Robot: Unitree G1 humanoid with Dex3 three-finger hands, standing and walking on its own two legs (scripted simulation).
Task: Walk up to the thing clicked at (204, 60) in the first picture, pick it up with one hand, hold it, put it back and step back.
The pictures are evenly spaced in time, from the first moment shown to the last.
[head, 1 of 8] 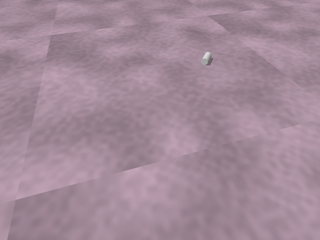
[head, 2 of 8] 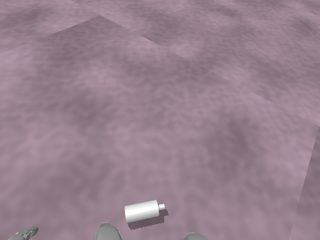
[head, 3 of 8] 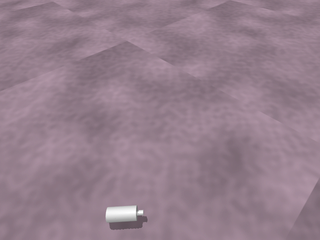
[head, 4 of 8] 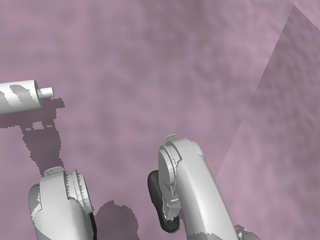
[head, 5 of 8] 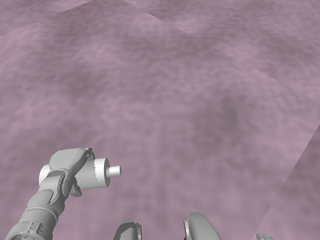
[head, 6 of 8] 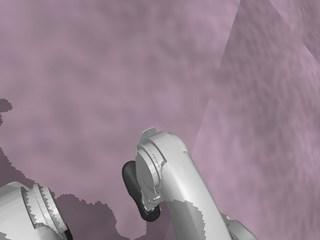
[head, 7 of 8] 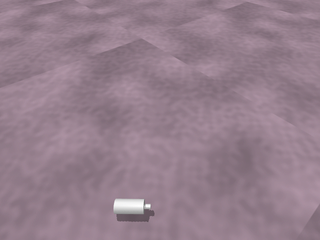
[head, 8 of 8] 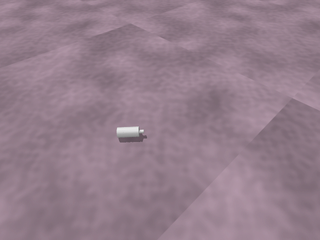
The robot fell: no
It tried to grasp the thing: yes
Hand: left
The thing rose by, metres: 0.67
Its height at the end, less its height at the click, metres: +0.00
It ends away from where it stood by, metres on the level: 0.01
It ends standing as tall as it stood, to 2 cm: yes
